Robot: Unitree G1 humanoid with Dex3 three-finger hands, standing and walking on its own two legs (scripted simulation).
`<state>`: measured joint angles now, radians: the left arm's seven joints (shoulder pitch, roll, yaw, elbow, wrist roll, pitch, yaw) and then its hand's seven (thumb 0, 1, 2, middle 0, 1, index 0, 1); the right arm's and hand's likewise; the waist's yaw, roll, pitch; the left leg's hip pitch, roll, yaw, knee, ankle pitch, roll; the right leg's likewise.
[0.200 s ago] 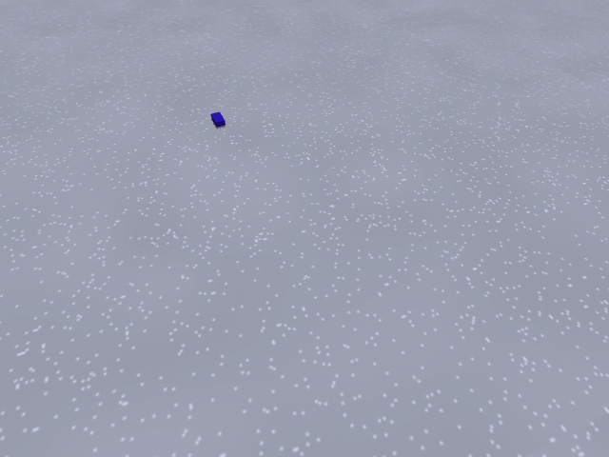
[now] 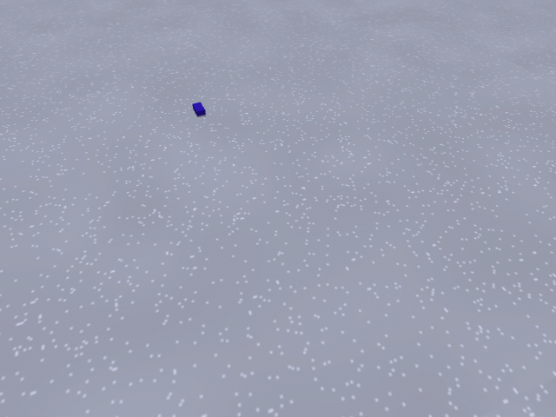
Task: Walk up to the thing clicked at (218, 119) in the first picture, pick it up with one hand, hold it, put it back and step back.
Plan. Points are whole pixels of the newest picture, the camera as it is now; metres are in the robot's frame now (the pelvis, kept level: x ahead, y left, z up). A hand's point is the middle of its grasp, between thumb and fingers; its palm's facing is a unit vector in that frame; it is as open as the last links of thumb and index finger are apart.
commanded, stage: stand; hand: left
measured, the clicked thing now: (199, 109) +1.93 +0.50 -0.77
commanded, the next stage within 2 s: walk up in 0.92 s
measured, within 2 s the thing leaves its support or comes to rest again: neither
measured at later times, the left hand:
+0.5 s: hand out of the picture +0.08 +0.25 -0.16, palm faces -0.02 -0.94 -0.33, open 7.4 cm
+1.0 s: hand out of the picture +0.08 +0.26 -0.16, palm faces -0.07 -0.93 -0.35, open 7.4 cm
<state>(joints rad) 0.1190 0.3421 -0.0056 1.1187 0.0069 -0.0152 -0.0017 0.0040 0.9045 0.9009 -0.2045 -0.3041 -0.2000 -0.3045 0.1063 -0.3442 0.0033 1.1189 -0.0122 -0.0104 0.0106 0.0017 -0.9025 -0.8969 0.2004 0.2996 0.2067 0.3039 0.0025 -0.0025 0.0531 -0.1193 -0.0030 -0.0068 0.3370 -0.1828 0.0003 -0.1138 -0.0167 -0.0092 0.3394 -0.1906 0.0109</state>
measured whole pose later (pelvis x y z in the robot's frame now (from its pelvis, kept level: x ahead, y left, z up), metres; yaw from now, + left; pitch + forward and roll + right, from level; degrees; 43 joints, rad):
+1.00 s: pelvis +0.01 +0.01 -0.01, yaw -3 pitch -1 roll +0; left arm 0.21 0.35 0.02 1.06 0.01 -0.03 -0.02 0.00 0.90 0.90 -0.21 -0.30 -0.20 -0.30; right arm 0.11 -0.39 -0.05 1.01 -0.06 0.01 0.08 0.00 -0.90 -0.90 0.20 0.30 0.21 0.30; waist 0.00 0.02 0.04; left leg -0.20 -0.01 0.01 0.54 -0.44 0.04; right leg -0.18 0.00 0.05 0.44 -0.27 0.00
